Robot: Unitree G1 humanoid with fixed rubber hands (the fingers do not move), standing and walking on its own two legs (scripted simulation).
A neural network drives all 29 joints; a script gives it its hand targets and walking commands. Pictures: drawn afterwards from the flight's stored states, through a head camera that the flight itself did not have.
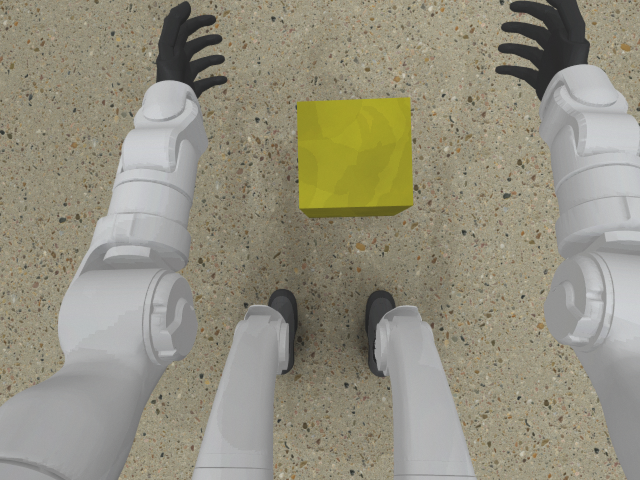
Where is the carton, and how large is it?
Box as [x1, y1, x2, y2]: [297, 97, 412, 217]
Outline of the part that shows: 409,97 297,102 299,208 309,217 393,215 412,205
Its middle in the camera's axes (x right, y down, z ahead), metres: +0.07 -0.15 +0.85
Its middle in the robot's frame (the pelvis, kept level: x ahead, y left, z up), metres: +0.52 -0.03 -0.52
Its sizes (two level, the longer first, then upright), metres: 0.210 0.200 0.250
